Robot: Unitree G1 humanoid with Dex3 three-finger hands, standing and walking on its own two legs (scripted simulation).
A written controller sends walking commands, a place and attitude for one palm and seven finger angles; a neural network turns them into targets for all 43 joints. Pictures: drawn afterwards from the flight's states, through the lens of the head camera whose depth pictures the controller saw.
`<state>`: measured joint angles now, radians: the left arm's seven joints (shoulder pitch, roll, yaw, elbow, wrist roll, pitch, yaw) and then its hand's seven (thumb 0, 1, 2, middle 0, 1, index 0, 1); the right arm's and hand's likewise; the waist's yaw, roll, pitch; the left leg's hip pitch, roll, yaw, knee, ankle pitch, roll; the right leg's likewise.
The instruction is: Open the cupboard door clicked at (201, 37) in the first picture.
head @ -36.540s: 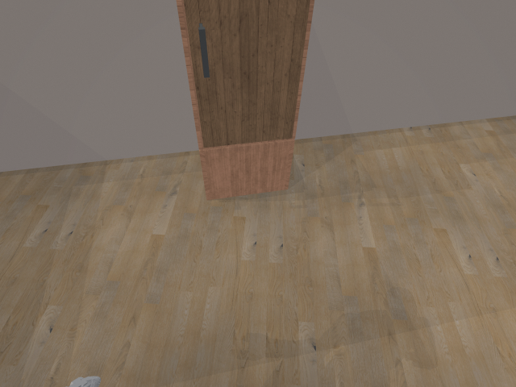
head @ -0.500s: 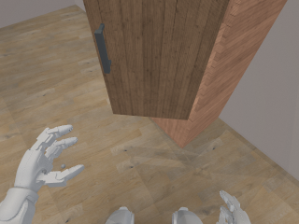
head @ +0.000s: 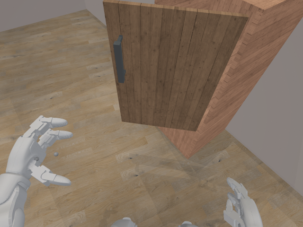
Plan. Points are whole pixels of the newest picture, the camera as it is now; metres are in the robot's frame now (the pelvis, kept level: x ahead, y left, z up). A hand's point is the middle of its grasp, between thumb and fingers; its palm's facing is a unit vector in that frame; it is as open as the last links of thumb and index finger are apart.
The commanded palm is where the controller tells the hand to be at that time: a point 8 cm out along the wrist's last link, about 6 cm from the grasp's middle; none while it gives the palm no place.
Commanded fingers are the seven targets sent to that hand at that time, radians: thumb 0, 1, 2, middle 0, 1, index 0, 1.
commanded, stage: raise the hand with hooked fingers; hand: left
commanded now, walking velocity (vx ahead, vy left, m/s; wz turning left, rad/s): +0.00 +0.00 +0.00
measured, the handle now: (121, 60) +0.61 +0.16 +0.07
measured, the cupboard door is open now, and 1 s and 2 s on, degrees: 45 45 45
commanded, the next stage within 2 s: move the hooked fingers beside the handle in 0.80 s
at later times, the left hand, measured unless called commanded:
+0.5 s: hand (50, 133) +0.30 +0.27 +0.09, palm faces -0.06 -1.00 -0.04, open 13.9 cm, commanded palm +0.27 +0.31 +0.09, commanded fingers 0.00 -0.50 0.30 -0.30 -1.20 -0.30 -1.20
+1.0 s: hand (53, 136) +0.29 +0.26 +0.09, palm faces -0.03 -1.00 -0.03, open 13.9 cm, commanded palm +0.28 +0.30 +0.09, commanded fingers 0.00 -0.50 0.30 -0.30 -1.20 -0.30 -1.20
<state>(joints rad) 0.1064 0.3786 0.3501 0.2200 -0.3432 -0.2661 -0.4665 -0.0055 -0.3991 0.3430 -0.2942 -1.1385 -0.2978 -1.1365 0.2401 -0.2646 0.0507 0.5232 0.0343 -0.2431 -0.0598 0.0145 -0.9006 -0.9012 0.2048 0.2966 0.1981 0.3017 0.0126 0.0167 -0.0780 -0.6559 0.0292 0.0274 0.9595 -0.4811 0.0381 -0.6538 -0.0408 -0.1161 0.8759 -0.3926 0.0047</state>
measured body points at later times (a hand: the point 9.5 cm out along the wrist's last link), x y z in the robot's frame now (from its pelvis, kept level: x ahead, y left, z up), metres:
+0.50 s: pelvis +0.00 +0.00 +0.01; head +0.05 +0.00 +0.46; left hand +0.29 +0.32 +0.09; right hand +0.15 -0.26 -0.07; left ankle +0.00 +0.09 -0.69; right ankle +0.02 -0.13 -0.69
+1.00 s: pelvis +0.00 -0.02 +0.01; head +0.04 -0.01 +0.46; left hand +0.29 +0.31 +0.09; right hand +0.15 -0.26 -0.07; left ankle +0.00 +0.09 -0.69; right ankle +0.02 -0.13 -0.69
